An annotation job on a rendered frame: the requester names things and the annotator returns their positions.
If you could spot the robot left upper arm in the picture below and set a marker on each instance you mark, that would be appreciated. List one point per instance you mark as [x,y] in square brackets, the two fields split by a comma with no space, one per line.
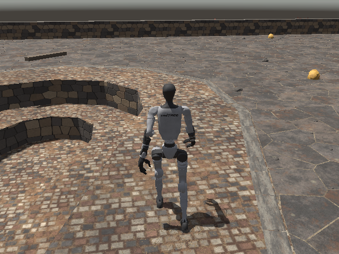
[150,121]

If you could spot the right robot forearm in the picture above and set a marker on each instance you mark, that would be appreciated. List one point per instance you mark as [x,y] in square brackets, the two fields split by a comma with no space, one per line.
[192,135]

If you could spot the robot right upper arm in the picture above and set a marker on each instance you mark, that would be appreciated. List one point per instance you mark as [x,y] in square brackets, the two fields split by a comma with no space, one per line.
[188,118]

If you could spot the robot right hand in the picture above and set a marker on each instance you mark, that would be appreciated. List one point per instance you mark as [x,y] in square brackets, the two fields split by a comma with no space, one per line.
[189,145]

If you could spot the left robot forearm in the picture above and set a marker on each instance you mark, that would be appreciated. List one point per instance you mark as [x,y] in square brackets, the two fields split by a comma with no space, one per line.
[145,145]

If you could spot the right robot shin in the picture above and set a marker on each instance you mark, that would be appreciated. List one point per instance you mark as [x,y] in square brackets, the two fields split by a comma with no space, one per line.
[184,203]

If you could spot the left robot foot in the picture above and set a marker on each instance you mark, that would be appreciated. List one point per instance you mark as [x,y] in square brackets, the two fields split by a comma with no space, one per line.
[160,203]

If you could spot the robot left hand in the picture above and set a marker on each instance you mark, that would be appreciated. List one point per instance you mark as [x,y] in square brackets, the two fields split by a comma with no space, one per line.
[140,164]

